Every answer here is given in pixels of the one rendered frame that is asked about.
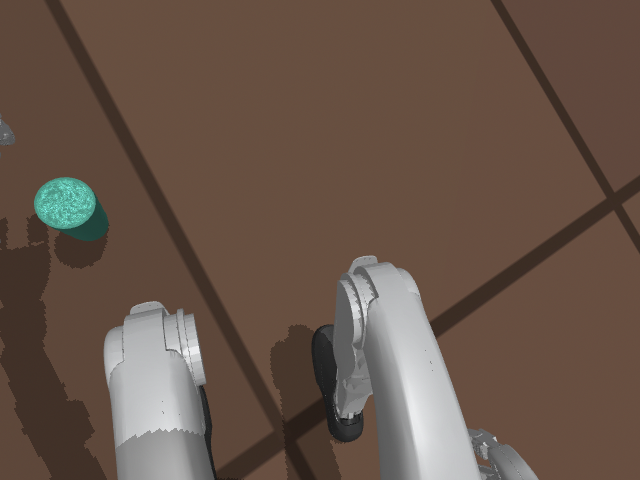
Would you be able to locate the cup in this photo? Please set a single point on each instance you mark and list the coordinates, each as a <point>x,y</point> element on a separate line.
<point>70,206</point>

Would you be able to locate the right robot hand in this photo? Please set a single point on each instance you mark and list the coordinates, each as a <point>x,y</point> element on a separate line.
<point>505,462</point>

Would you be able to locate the left robot foot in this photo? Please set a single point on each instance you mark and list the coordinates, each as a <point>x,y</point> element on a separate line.
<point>208,424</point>

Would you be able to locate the right robot foot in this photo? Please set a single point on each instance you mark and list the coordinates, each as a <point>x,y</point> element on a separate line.
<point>325,370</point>

